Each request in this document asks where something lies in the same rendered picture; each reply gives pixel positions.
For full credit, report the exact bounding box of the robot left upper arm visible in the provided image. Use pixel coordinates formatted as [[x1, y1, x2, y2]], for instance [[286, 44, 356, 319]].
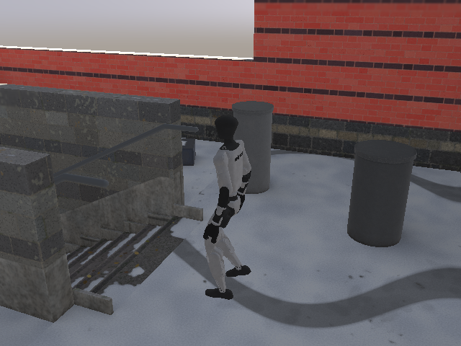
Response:
[[213, 151, 233, 195]]

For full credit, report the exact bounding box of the robot left thigh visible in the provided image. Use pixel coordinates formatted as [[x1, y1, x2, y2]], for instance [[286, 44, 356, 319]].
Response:
[[205, 208, 231, 261]]

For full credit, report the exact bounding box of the robot right upper arm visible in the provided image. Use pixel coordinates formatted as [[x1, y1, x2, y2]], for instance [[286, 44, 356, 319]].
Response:
[[235, 140, 251, 175]]

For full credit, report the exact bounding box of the left robot forearm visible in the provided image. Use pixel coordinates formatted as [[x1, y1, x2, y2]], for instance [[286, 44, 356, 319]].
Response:
[[211, 187, 230, 226]]

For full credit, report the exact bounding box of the robot left foot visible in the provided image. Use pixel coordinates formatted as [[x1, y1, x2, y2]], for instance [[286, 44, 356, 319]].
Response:
[[205, 288, 233, 300]]

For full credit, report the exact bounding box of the right robot forearm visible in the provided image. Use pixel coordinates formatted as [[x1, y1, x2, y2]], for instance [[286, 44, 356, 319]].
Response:
[[237, 171, 251, 195]]

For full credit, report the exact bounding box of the left robot hand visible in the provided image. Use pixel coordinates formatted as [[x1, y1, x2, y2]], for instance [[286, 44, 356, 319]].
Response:
[[203, 223, 219, 244]]

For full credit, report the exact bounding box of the right robot hand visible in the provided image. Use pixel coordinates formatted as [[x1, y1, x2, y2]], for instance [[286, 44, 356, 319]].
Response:
[[237, 193, 245, 210]]

